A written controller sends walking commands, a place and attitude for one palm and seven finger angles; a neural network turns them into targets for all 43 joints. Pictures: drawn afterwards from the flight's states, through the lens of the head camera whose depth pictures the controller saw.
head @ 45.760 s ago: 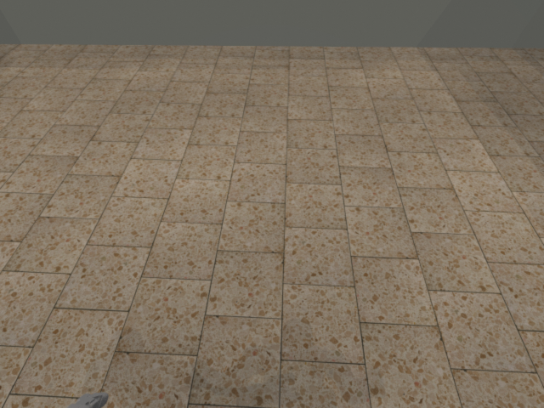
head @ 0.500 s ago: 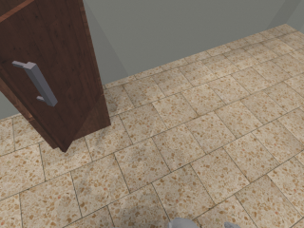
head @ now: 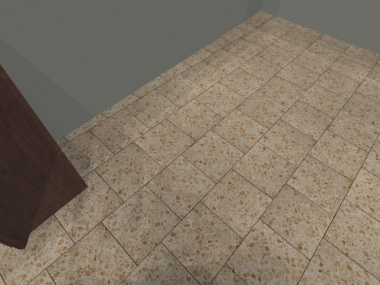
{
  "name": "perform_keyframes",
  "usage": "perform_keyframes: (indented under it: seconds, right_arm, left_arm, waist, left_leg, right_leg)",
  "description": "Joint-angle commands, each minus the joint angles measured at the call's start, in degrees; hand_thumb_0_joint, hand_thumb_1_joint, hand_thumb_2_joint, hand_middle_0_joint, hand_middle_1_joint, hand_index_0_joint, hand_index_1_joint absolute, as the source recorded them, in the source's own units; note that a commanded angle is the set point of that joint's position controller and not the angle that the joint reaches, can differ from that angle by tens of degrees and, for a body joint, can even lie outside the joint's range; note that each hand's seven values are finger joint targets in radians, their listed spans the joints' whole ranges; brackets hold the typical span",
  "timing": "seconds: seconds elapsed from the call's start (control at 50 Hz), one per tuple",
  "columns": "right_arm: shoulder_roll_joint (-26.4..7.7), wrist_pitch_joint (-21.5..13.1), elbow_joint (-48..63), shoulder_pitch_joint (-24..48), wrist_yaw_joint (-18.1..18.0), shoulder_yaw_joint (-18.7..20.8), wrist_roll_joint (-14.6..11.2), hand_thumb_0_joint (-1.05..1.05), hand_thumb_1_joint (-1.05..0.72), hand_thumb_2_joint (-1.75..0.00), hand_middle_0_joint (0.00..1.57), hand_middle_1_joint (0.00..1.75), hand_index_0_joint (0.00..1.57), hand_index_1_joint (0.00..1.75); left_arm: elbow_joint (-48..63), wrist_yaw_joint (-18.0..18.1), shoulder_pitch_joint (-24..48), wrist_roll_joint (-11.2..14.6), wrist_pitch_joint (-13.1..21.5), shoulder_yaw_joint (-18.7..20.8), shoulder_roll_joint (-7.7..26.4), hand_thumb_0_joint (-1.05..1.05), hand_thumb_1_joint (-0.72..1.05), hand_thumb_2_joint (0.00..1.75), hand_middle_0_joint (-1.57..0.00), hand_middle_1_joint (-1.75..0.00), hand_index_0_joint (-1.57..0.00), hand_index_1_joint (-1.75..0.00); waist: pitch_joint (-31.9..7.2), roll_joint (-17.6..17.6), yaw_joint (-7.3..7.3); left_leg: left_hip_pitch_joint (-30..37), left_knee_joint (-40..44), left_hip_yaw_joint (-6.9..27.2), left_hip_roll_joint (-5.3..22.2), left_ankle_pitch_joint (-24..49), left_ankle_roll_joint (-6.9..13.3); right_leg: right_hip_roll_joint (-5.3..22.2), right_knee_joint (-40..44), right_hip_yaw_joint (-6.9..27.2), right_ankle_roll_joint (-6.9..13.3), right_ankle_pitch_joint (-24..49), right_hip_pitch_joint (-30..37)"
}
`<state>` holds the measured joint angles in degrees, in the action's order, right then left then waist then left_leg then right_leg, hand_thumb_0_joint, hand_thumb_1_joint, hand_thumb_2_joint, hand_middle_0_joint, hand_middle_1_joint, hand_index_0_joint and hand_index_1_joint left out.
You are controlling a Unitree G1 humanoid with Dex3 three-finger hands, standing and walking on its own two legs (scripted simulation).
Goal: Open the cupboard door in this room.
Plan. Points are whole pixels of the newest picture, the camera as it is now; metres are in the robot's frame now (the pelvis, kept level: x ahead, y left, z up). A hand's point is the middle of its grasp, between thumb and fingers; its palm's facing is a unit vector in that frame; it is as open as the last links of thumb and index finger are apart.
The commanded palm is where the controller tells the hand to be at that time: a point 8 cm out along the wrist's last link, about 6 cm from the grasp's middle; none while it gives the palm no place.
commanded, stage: walk to a spot facing it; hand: left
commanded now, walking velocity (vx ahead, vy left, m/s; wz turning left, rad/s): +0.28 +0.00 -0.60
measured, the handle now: out of the picture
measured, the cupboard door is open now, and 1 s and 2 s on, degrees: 44 44 44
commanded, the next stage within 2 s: turn to face it in 1.42 s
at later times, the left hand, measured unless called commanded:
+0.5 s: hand (177, 203) +0.35 +0.06 -0.17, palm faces -0.35 -0.92 -0.19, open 7.4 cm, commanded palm none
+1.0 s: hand (179, 193) +0.39 +0.05 -0.19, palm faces -0.35 -0.92 -0.16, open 7.4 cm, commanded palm none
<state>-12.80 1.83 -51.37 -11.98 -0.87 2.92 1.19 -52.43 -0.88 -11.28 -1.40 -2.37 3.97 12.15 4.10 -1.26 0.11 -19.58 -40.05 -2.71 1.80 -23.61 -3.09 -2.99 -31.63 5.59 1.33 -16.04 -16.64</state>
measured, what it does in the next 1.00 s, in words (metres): walks ahead, turning right: left foot, then right foot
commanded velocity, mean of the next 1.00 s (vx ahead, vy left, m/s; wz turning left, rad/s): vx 0.35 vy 0.00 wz -0.39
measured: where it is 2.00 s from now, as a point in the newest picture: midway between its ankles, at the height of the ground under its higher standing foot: (264, 195)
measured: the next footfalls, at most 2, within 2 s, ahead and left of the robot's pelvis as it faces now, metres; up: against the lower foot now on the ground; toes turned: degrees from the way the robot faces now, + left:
left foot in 0.02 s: +0.05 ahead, +0.12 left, +0.00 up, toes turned +2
right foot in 0.46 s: +0.21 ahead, -0.18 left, +0.00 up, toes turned -25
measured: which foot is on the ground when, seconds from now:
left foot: up 0.00-0.00, down 0.02-0.44, up 0.46-0.92, down 0.94-1.00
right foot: down 0.00-0.02, up 0.04-0.44, down 0.46-0.94, up 0.96-1.00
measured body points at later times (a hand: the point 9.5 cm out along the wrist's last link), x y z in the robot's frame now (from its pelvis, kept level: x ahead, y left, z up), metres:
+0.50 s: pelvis +0.14 -0.07 -0.02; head +0.19 -0.09 +0.43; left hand +0.36 +0.10 -0.15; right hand -0.04 -0.24 -0.16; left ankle +0.03 +0.11 -0.68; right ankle +0.18 -0.16 -0.73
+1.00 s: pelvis +0.36 -0.13 -0.01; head +0.40 -0.13 +0.44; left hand +0.41 +0.10 -0.17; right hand +0.40 -0.40 -0.13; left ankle +0.47 -0.07 -0.73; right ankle +0.19 -0.16 -0.68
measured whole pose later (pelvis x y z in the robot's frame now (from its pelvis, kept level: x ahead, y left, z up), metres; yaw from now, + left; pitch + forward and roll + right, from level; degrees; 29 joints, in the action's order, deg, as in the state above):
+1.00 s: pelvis +0.36 -0.13 -0.01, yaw -28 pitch +0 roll +0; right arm -9.7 -3.9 -52.3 -3.9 0.2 1.6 2.5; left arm -63.5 -0.6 -22.2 -0.6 1.9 3.4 10.0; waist 4.1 -2.2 3.0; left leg -22.4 -36.1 -7.6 3.1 -12.6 2.3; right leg -1.8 -55.6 0.0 3.0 -27.5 -12.4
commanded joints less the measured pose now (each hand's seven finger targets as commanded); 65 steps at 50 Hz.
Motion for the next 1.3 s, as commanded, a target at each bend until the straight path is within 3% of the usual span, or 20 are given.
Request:
perform_keyframes:
  seconds: [0.0, 0.02, 0.04, 0.12, 0.18, 0.32, 0.36, 0.4, 0.42, 0.44, 0.48, 0.56, 0.82, 0.88, 0.9, 0.92, 0.94, 0.98, 1.1, 1.28]
  right_arm:
    - [-14.6, -3.5, 0.1, -16.6, -1.4, 3.1, 1.6, 0.0, -0.9, -0.9, 0.2, 0.3, 0.2, 0.3]
    - [-15.1, -3.8, 0.5, -16.7, -1.7, 3.1, 1.0, 0.0, -0.9, -0.9, 0.2, 0.3, 0.2, 0.3]
    - [-12.7, -4.2, 0.7, -14.5, -1.3, 2.4, 1.4, 0.0, -0.9, -0.9, 0.2, 0.3, 0.2, 0.3]
    - [-5.3, -5.6, 0.3, -11.3, -1.6, -0.1, 0.5, 0.0, -0.9, -0.9, 0.2, 0.3, 0.2, 0.3]
    - [-5.2, -6.2, -2.8, -17.1, -1.7, -0.1, 0.5, 0.0, -0.9, -0.9, 0.2, 0.3, 0.2, 0.3]
    - [-5.8, -5.5, -5.3, -19.3, -1.1, 0.3, 1.2, 0.0, -0.9, -0.9, 0.2, 0.3, 0.2, 0.3]
    - [-7.0, -5.4, -5.3, -18.3, -1.0, 0.5, 1.0, 0.0, -0.9, -0.9, 0.2, 0.3, 0.2, 0.3]
    - [-8.2, -5.3, -4.1, -13.3, -0.6, 0.6, 0.0, 0.0, -0.9, -0.9, 0.2, 0.3, 0.2, 0.3]
    - [-4.4, -5.4, -1.8, -12.5, 0.4, -0.1, -1.3, 0.0, -0.9, -0.9, 0.2, 0.3, 0.2, 0.3]
    - [-2.9, -5.2, 0.8, -7.9, 0.0, 0.1, -1.5, 0.0, -0.9, -0.9, 0.2, 0.3, 0.2, 0.3]
    - [-3.3, -4.5, 0.2, -4.1, 0.0, 1.0, -0.7, 0.0, -0.9, -0.9, 0.2, 0.3, 0.2, 0.3]
    - [-0.6, -2.1, -4.1, -10.5, 0.6, 0.9, 0.7, 0.0, -0.9, -0.9, 0.2, 0.3, 0.2, 0.3]
    - [-0.8, -4.7, 2.5, 9.5, 2.0, 0.6, 0.0, 0.0, -0.9, -0.9, 0.2, 0.3, 0.2, 0.3]
    - [-3.5, -5.4, -2.0, -2.4, 0.9, 1.2, 0.5, 0.0, -0.9, -0.9, 0.2, 0.3, 0.2, 0.3]
    - [-8.0, -5.8, -4.2, -10.7, 0.3, 2.3, 1.2, 0.0, -0.9, -0.9, 0.2, 0.3, 0.2, 0.3]
    - [-14.2, -5.7, -5.4, -17.7, 0.0, 3.6, 1.7, 0.0, -0.9, -0.9, 0.2, 0.3, 0.2, 0.3]
    - [-13.3, -4.9, -5.1, -17.2, 0.0, 3.0, 1.2, 0.0, -0.9, -0.9, 0.2, 0.3, 0.2, 0.3]
    - [-7.1, -5.4, -3.4, -9.4, -0.1, 1.6, 0.9, 0.0, -0.9, -0.9, 0.2, 0.3, 0.2, 0.3]
    - [-3.6, -6.7, -5.2, -7.5, -0.2, 0.9, 0.5, 0.0, -0.9, -0.9, 0.2, 0.3, 0.2, 0.3]
    - [-5.8, -5.4, -8.1, -14.1, 0.2, 0.7, 1.2, 0.0, -0.9, -0.9, 0.2, 0.3, 0.2, 0.3]
  left_arm:
    - [7.9, -0.6, 4.2, 0.8, 1.5, 1.3, 3.5, 0.0, 0.9, 0.9, -0.2, -0.3, -0.2, -0.3]
    - [9.9, -1.3, 9.3, 0.1, 2.3, 1.7, 5.9, 0.0, 0.9, 0.9, -0.2, -0.3, -0.2, -0.3]
    - [8.7, -1.7, 9.6, -0.8, 2.6, 2.3, 6.0, 0.0, 0.9, 0.9, -0.2, -0.3, -0.2, -0.3]
    - [4.9, -3.0, 4.7, -0.7, 2.2, 1.6, 1.7, 0.0, 0.9, 0.9, -0.2, -0.3, -0.2, -0.3]
    - [5.1, -3.0, 7.6, -0.4, 2.2, 0.6, 0.4, 0.0, 0.9, 0.9, -0.2, -0.3, -0.2, -0.3]
    - [6.2, -3.2, 14.7, -0.1, 2.4, 0.2, 0.6, 0.0, 0.9, 0.9, -0.2, -0.3, -0.2, -0.3]
    - [4.8, -2.9, 10.9, -0.1, 2.7, 0.6, 1.8, 0.0, 0.9, 0.9, -0.2, -0.3, -0.2, -0.3]
    - [-0.3, -2.2, -6.7, -0.3, 3.9, 2.1, 5.8, 0.0, 0.9, 0.9, -0.2, -0.3, -0.2, -0.3]
    - [-2.6, -1.1, -16.3, -0.5, 4.6, 4.1, 13.3, 0.0, 0.9, 0.9, -0.2, -0.3, -0.2, -0.3]
    - [-3.8, -0.2, -18.0, 1.1, 4.2, 4.7, 17.4, 0.0, 0.9, 0.9, -0.2, -0.3, -0.2, -0.3]
    - [-0.7, 0.6, -7.0, 1.2, 3.9, 3.1, 12.8, 0.0, 0.9, 0.9, -0.2, -0.3, -0.2, -0.3]
    - [1.0, 0.9, 1.4, 0.1, 5.1, 1.3, 6.4, 0.0, 0.9, 0.9, -0.2, -0.3, -0.2, -0.3]
    - [-6.2, 1.2, -11.1, 0.3, 7.0, 0.9, 6.3, 0.0, 0.9, 0.9, -0.2, -0.3, -0.2, -0.3]
    - [-6.0, 1.2, -8.5, 0.9, 7.0, 0.8, 6.4, 0.0, 0.9, 0.9, -0.2, -0.3, -0.2, -0.3]
    - [-5.1, 1.0, -9.1, 1.2, 7.0, 0.7, 4.7, 0.0, 0.9, 0.9, -0.2, -0.3, -0.2, -0.3]
    - [-4.3, 0.3, -11.1, 1.5, 7.2, 0.0, 2.5, 0.0, 0.9, 0.9, -0.2, -0.3, -0.2, -0.3]
    - [-2.9, 0.5, -7.8, 0.8, 7.5, 0.3, 3.6, 0.0, 0.9, 0.9, -0.2, -0.3, -0.2, -0.3]
    - [-2.9, 0.1, -2.4, 0.1, 6.7, 0.7, 2.9, 0.0, 0.9, 0.9, -0.2, -0.3, -0.2, -0.3]
    - [-3.5, -1.3, -4.6, -0.4, 3.5, 0.3, -1.6, 0.0, 0.9, 0.9, -0.2, -0.3, -0.2, -0.3]
    - [-0.4, -1.8, 6.2, -0.4, 4.0, 0.1, 0.5, 0.0, 0.9, 0.9, -0.2, -0.3, -0.2, -0.3]
  waist:
    - [-2.9, 23.1, -6.93]
    - [-0.2, 15.6, -7.21]
    - [1.0, 10.1, -5.62]
    - [-0.6, 9.9, -1.44]
    - [-2.0, 9.0, -2.82]
    - [1.8, 11.8, -3.99]
    - [-0.4, 10.9, -1.7]
    - [-8.6, 6.3, 7.27]
    - [-16.1, -9.1, 11.35]
    - [-14.9, -14.1, 10.45]
    - [-3.9, -5.6, 5.05]
    - [-1.9, -3.9, -2.49]
    - [-1.2, -3.5, 2.24]
    - [-4.8, -1.9, -4.42]
    - [-10.0, 4.6, -7.51]
    - [-16.3, 17.5, -8.3]
    - [-13.2, 12.1, -8.09]
    - [-1.8, 9.3, -4.64]
    - [-1.5, 8.0, 0.33]
    - [1.0, 7.5, -1.47]
  left_leg:
    - [24.7, 30.0, 30.1, 23.6, -21.2, 9.3]
    - [18.9, 33.5, 34.9, 30.0, -22.3, 13.3]
    - [14.3, 33.4, 30.9, 26.2, -18.4, 12.0]
    - [17.6, 26.9, 3.4, 15.4, 17.7, 6.4]
    - [22.5, 24.4, -1.8, 15.9, 32.9, 7.3]
    - [20.0, 23.3, -8.8, 18.4, 34.2, 7.7]
    - [19.1, 17.2, -10.5, 18.8, 46.5, 7.4]
    - [9.1, -3.0, -13.9, 15.4, 47.9, 4.0]
    - [-9.0, -22.7, -14.8, 8.3, 16.5, 1.4]
    - [-21.5, -38.3, -7.2, 2.5, -13.0, 0.3]
    - [-22.0, -40.3, 2.0, 7.9, -0.5, 1.1]
    - [-10.9, -25.9, 0.6, 8.2, 7.4, -0.2]
    - [-12.4, 2.2, -1.7, 2.8, 9.6, 1.3]
    - [11.3, 11.8, -4.1, -0.3, 15.1, 3.7]
    - [26.5, 13.2, 8.1, 9.0, 15.0, 7.8]
    - [36.8, 18.0, 26.6, 24.9, 16.4, 15.0]
    - [29.5, 23.1, 30.7, 28.2, 10.0, 17.2]
    - [14.1, 28.1, 24.1, 23.6, 2.0, 13.3]
    - [7.5, 30.9, -0.3, 15.9, 13.8, 9.7]
    - [12.5, 25.3, -5.8, 16.6, 21.8, 8.4]
  right_leg:
    - [-3.6, -17.5, -2.4, 0.0, -21.7, -29.1]
    - [3.3, -25.5, -2.2, -0.4, -17.4, -30.5]
    - [3.7, -32.0, -1.8, -0.8, -12.5, -27.8]
    - [6.7, -37.1, -6.5, -2.4, 2.1, -26.7]
    - [7.0, -32.3, -8.7, -2.4, 2.6, -27.5]
    - [5.7, -10.8, -13.6, 0.2, 0.9, -16.6]
    - [3.0, -8.2, -15.6, 2.2, -1.6, -7.9]
    - [1.4, -0.9, -15.0, 4.8, 2.3, 18.1]
    - [16.7, 5.2, 6.8, 10.1, -2.6, 35.5]
    - [27.9, 14.4, 28.2, 14.8, 3.1, 35.3]
    - [24.8, 19.0, 21.1, 12.1, -10.1, 14.9]
    - [16.0, 22.0, 4.6, 8.7, -4.3, -0.7]
    - [16.2, 14.3, 4.9, 9.3, 28.6, 18.9]
    - [11.8, 0.9, 0.0, 5.9, 36.5, 8.7]
    - [7.6, -12.1, -2.2, 3.3, 25.5, -3.4]
    - [0.7, -33.4, -8.3, 1.4, -9.3, -15.3]
    - [2.0, -41.9, -4.7, 2.1, -16.1, -18.6]
    - [7.4, -46.9, -2.6, 1.4, -6.0, -22.7]
    - [10.3, -27.6, -6.4, -0.9, 3.6, -15.6]
    - [6.1, -5.2, -13.6, 0.8, 3.8, -6.6]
